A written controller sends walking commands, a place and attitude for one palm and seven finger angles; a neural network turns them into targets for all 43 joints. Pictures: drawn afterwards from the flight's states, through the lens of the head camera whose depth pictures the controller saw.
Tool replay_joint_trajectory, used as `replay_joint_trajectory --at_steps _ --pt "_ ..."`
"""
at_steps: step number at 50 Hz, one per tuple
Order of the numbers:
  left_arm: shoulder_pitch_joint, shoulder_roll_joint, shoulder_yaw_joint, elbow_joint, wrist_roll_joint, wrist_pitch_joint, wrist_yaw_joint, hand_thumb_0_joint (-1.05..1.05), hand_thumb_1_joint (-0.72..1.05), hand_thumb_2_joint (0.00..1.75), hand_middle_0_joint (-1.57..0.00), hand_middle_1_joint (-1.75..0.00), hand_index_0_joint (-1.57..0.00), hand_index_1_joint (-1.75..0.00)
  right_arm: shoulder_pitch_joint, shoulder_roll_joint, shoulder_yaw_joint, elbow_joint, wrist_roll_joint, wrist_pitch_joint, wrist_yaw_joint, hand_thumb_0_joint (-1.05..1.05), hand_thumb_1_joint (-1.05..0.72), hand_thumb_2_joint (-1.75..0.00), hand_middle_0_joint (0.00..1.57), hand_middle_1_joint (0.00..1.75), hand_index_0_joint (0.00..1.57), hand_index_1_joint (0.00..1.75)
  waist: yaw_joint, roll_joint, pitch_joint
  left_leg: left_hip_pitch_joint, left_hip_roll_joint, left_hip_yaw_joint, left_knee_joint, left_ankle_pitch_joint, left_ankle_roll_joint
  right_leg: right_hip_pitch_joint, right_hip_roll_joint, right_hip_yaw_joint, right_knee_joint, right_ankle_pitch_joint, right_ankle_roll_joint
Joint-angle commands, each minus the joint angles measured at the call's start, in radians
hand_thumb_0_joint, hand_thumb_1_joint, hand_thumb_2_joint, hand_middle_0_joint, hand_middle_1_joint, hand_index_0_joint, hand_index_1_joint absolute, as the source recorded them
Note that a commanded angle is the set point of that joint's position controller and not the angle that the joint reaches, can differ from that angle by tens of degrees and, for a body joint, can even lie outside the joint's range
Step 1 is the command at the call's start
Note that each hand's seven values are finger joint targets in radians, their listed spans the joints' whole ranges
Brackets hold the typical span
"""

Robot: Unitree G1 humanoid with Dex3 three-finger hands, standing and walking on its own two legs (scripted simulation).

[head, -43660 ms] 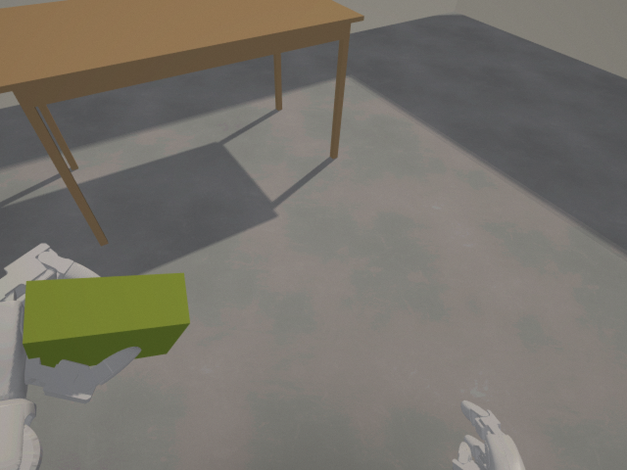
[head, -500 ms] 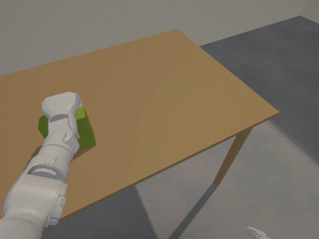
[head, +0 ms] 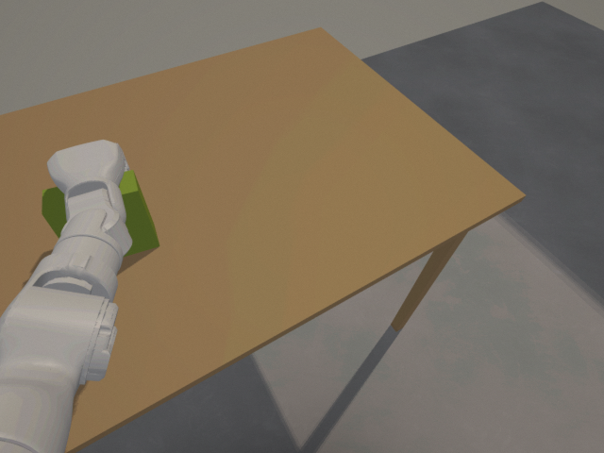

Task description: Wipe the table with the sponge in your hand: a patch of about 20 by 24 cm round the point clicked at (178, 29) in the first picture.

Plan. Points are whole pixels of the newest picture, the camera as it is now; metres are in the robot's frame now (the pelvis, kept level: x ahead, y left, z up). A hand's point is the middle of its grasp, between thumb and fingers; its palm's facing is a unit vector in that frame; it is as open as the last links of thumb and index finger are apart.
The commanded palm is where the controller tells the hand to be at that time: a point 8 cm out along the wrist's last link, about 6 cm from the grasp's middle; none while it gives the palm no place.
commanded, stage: slide back across to the first lane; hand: left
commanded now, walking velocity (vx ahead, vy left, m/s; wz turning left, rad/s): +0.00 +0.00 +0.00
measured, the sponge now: (111, 229) +0.45 +0.28 +0.00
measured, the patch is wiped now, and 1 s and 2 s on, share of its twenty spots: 0.80 0.80 1.00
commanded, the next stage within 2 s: wipe back along the first lane in 0.62 s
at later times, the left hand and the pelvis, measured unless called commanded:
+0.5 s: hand (56, 204) +0.45 +0.33 +0.06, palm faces -0.09 -0.04 -1.00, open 9.5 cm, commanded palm +0.43 +0.33 +0.11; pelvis +0.02 +0.03 +0.01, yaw +0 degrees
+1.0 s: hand (37, 223) +0.42 +0.35 +0.06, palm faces -0.04 -0.04 -1.00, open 9.5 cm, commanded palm +0.38 +0.33 +0.10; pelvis +0.03 +0.04 +0.01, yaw +1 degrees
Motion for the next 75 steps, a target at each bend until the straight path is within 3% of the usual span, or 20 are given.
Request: replay_joint_trajectory --at_steps 1,2,4,6,9,13,15,23,27,33,36,43,48,52,55,60,62,65,72,75 --pt "-0.346 0.303 0.035 -0.087 0.051 0.021 0.049 0.00 0.10 1.30 -1.20 -1.60 -1.20 -1.60 0.036 -0.159 -0.047 -0.086 0.000 -0.030 -0.003 0.00 -0.90 -0.90 0.20 0.30 0.20 0.30 -0.002 -0.060 -0.306 0.075 0.017 -0.027 -0.049 0.144 0.020 0.229 -0.065 0.066 -0.059 0.205 0.019" --pt "-0.366 0.338 0.064 -0.121 0.052 0.013 0.048 0.00 0.10 1.30 -1.20 -1.60 -1.20 -1.60 0.026 -0.159 -0.048 -0.088 -0.001 -0.030 -0.003 0.00 -0.90 -0.90 0.20 0.30 0.20 0.30 0.011 -0.019 -0.338 0.093 0.019 -0.029 -0.051 0.180 0.020 0.245 -0.068 0.070 -0.049 0.235 0.013" --pt "-0.346 0.331 0.051 -0.153 0.064 0.008 0.046 0.00 0.10 1.30 -1.20 -1.60 -1.20 -1.60 0.037 -0.154 -0.052 -0.097 -0.003 -0.026 0.001 0.00 -0.90 -0.90 0.20 0.30 0.20 0.30 0.023 0.023 -0.376 0.133 0.017 -0.027 -0.047 0.222 0.019 0.261 -0.065 0.063 -0.044 0.262 0.010" --pt "-0.298 0.324 0.050 -0.161 0.070 0.007 0.042 0.00 0.10 1.30 -1.20 -1.60 -1.20 -1.60 0.031 -0.151 -0.053 -0.105 -0.002 -0.021 0.005 0.00 -0.90 -0.90 0.20 0.30 0.20 0.30 0.033 0.021 -0.367 0.153 0.016 -0.027 -0.053 0.237 0.018 0.272 -0.062 0.062 -0.053 0.265 0.008" --pt "-0.254 0.395 0.107 -0.187 0.059 0.005 0.039 0.00 0.10 1.30 -1.20 -1.60 -1.20 -1.60 0.020 -0.159 -0.053 -0.113 -0.001 -0.013 0.007 0.00 -0.90 -0.90 0.20 0.30 0.20 0.30 0.056 -0.013 -0.376 0.155 0.014 -0.030 -0.063 0.257 0.020 0.323 -0.063 0.062 -0.057 0.293 0.008" --pt "-0.235 0.371 0.091 -0.209 0.048 0.005 0.030 0.00 0.10 1.30 -1.20 -1.60 -1.20 -1.60 -0.001 -0.160 -0.052 -0.121 0.004 -0.010 0.007 0.00 -0.90 -0.90 0.20 0.30 0.20 0.30 0.052 -0.012 -0.306 0.180 0.015 -0.033 -0.085 0.261 0.022 0.311 -0.063 0.051 -0.075 0.275 0.007" --pt "-0.185 0.396 0.114 -0.207 0.047 0.003 0.021 0.00 0.10 1.30 -1.20 -1.60 -1.20 -1.60 -0.009 -0.162 -0.053 -0.124 0.006 -0.005 0.007 0.00 -0.90 -0.90 0.20 0.30 0.20 0.30 0.066 -0.016 -0.305 0.183 0.012 -0.033 -0.092 0.272 0.021 0.332 -0.065 0.052 -0.081 0.287 0.003" --pt "-0.198 0.273 0.017 -0.306 0.053 -0.048 -0.026 0.00 0.10 1.30 -1.20 -1.60 -1.20 -1.60 -0.020 -0.155 -0.063 -0.130 0.008 -0.002 0.003 0.00 -0.90 -0.90 0.20 0.30 0.20 0.30 0.046 0.060 -0.260 0.331 0.032 -0.068 -0.088 0.385 0.000 0.222 -0.052 0.023 -0.085 0.251 -0.011" --pt "-0.178 0.317 0.072 -0.336 0.028 -0.069 -0.032 0.00 0.10 1.30 -1.20 -1.60 -1.20 -1.60 -0.036 -0.155 -0.061 -0.135 0.006 0.007 -0.004 0.00 -0.90 -0.90 0.20 0.30 0.20 0.30 0.065 0.030 -0.306 0.338 0.030 -0.063 -0.085 0.456 -0.006 0.272 -0.055 0.027 -0.081 0.319 -0.015" --pt "-0.089 0.354 0.110 -0.350 0.055 -0.077 -0.023 0.00 0.10 1.30 -1.20 -1.60 -1.20 -1.60 -0.040 -0.160 -0.063 -0.133 -0.005 0.029 0.006 0.00 -0.90 -0.90 0.20 0.30 0.20 0.30 0.094 0.038 -0.338 0.360 0.034 -0.069 -0.064 0.602 -0.022 0.300 -0.056 0.020 -0.058 0.399 -0.017" --pt "-0.073 0.381 0.128 -0.359 0.049 -0.065 -0.021 0.00 0.10 1.30 -1.20 -1.60 -1.20 -1.60 -0.060 -0.163 -0.059 -0.141 -0.004 0.040 0.010 0.00 -0.90 -0.90 0.20 0.30 0.20 0.30 0.100 0.020 -0.311 0.337 0.029 -0.064 -0.077 0.558 -0.021 0.322 -0.057 0.023 -0.070 0.395 -0.018" --pt "0.052 0.209 0.023 -0.456 0.018 -0.050 -0.054 0.00 0.10 1.30 -1.20 -1.60 -1.20 -1.60 -0.079 -0.154 -0.070 -0.161 0.005 0.043 0.018 0.00 -0.90 -0.90 0.20 0.30 0.20 0.30 0.097 0.024 -0.329 0.424 0.047 -0.085 -0.066 0.675 -0.026 0.300 -0.056 0.020 -0.077 0.406 -0.015" --pt "0.141 0.145 -0.006 -0.508 -0.026 -0.019 -0.062 0.00 0.10 1.30 -1.20 -1.60 -1.20 -1.60 -0.117 -0.152 -0.065 -0.174 0.013 0.049 0.018 0.00 -0.90 -0.90 0.20 0.30 0.20 0.30 0.100 -0.009 -0.264 0.415 0.047 -0.094 -0.090 0.595 -0.027 0.291 -0.054 0.013 -0.098 0.341 -0.013" --pt "0.158 0.160 0.011 -0.527 -0.031 0.005 -0.066 0.00 0.10 1.30 -1.20 -1.60 -1.20 -1.60 -0.153 -0.153 -0.054 -0.178 0.016 0.053 0.012 0.00 -0.90 -0.90 0.20 0.30 0.20 0.30 0.109 -0.030 -0.213 0.371 0.036 -0.090 -0.123 0.479 -0.024 0.305 -0.055 0.018 -0.114 0.292 -0.023" --pt "0.173 0.139 -0.023 -0.509 -0.013 0.015 -0.074 0.00 0.10 1.30 -1.20 -1.60 -1.20 -1.60 -0.155 -0.149 -0.047 -0.182 0.018 0.053 0.009 0.00 -0.90 -0.90 0.20 0.30 0.20 0.30 0.104 -0.025 -0.174 0.351 0.027 -0.086 -0.133 0.400 -0.021 0.293 -0.055 0.011 -0.117 0.239 -0.026" --pt "0.226 0.105 -0.038 -0.540 -0.015 0.015 -0.077 0.00 0.10 1.30 -1.20 -1.60 -1.20 -1.60 -0.175 -0.141 -0.041 -0.200 0.018 0.049 0.008 0.00 -0.90 -0.90 0.20 0.30 0.20 0.30 0.119 -0.002 -0.180 0.356 0.026 -0.090 -0.139 0.383 -0.027 0.293 -0.055 0.010 -0.115 0.209 -0.033" --pt "0.208 0.071 -0.057 -0.570 -0.019 0.017 -0.081 0.00 0.10 1.30 -1.20 -1.60 -1.20 -1.60 -0.192 -0.140 -0.045 -0.205 0.018 0.047 0.008 0.00 -0.90 -0.90 0.20 0.30 0.20 0.30 0.113 -0.009 -0.170 0.364 0.031 -0.093 -0.144 0.372 -0.025 0.283 -0.056 0.014 -0.121 0.197 -0.033" --pt "0.215 0.078 -0.058 -0.566 -0.021 0.033 -0.077 0.00 0.10 1.30 -1.20 -1.60 -1.20 -1.60 -0.197 -0.138 -0.039 -0.208 0.021 0.048 0.003 0.00 -0.90 -0.90 0.20 0.30 0.20 0.30 0.111 -0.037 -0.148 0.348 0.026 -0.090 -0.149 0.318 -0.021 0.282 -0.055 0.011 -0.125 0.167 -0.031" --pt "0.261 0.072 -0.046 -0.644 -0.040 0.053 -0.084 0.00 0.10 1.30 -1.20 -1.60 -1.20 -1.60 -0.231 -0.140 -0.035 -0.221 0.019 0.043 -0.004 0.00 -0.90 -0.90 0.20 0.30 0.20 0.30 0.123 -0.050 -0.178 0.349 0.018 -0.080 -0.155 0.331 -0.011 0.339 -0.059 0.029 -0.128 0.222 -0.032" --pt "0.375 0.059 -0.040 -0.670 -0.055 0.058 -0.085 0.00 0.10 1.30 -1.20 -1.60 -1.20 -1.60 -0.236 -0.134 -0.034 -0.230 0.021 0.037 0.000 0.00 -0.90 -0.90 0.20 0.30 0.20 0.30 0.137 -0.059 -0.192 0.354 0.012 -0.069 -0.143 0.377 -0.009 0.386 -0.062 0.033 -0.121 0.300 -0.030"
